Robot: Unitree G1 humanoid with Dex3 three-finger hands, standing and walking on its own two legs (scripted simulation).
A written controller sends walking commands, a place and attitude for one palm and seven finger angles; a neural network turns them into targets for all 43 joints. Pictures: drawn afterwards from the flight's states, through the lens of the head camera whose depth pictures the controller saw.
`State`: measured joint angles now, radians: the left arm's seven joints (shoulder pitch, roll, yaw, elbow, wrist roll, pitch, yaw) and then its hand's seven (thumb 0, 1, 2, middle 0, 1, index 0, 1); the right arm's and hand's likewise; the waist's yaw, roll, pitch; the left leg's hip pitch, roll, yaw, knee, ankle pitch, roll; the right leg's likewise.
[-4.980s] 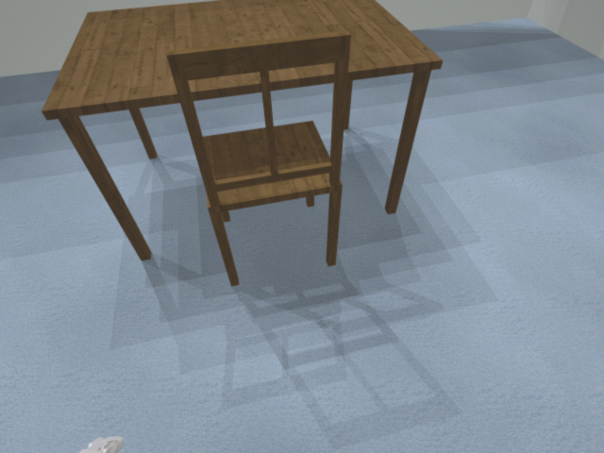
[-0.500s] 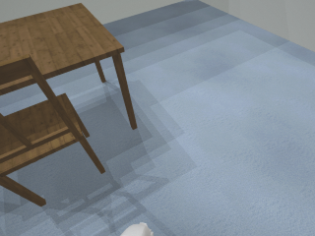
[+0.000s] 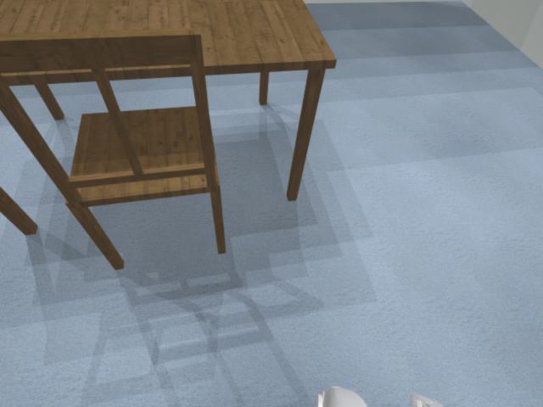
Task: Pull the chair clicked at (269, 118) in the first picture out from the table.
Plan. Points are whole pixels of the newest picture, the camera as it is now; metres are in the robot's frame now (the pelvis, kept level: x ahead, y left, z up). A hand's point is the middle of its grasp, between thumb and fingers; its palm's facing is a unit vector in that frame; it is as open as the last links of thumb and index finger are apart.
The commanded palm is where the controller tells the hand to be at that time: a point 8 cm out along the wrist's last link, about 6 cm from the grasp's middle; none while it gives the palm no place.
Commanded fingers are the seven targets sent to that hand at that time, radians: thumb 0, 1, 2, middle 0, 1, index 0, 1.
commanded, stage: turn to face it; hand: left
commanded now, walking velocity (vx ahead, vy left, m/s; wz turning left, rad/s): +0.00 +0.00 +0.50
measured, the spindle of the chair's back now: (120, 127) +0.67 +0.41 -0.08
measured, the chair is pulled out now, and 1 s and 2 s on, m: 0.00 0.00 0.00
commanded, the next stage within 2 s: take the last steps up to it in 0.42 s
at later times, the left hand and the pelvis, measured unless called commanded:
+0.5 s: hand out of the picture +0.03 +0.17 -0.14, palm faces +0.24 -0.93 -0.27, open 7.4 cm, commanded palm none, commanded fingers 0.00 0.90 0.90 -0.20 -0.30 -0.20 -0.30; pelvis +0.00 -0.04 +0.00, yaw +14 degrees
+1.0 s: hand out of the picture +0.00 +0.22 -0.17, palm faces +0.33 -0.92 -0.19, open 7.4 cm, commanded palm none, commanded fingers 0.00 0.90 0.90 -0.20 -0.30 -0.20 -0.30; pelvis +0.05 +0.03 +0.00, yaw +18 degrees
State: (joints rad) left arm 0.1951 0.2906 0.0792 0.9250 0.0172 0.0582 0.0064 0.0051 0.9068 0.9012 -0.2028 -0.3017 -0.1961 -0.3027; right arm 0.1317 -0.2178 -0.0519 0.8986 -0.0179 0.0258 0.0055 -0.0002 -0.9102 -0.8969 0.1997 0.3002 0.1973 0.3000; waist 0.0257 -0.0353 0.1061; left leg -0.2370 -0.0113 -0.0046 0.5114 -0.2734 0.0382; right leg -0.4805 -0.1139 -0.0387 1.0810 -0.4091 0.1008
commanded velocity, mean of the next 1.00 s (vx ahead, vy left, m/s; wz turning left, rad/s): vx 0.15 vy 0.00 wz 0.18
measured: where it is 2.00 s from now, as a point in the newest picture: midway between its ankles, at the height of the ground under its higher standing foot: (244, 363)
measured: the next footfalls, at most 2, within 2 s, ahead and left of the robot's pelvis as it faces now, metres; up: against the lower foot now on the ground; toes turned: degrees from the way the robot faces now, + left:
right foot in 0.26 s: +0.07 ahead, -0.13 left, +0.00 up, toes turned +6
left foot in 0.68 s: -0.03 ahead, +0.11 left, +0.00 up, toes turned +20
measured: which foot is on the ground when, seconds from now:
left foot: down 0.00-0.26, up 0.28-0.66, down 0.68-1.00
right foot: up 0.00-0.24, down 0.26-0.68, up 0.70-1.00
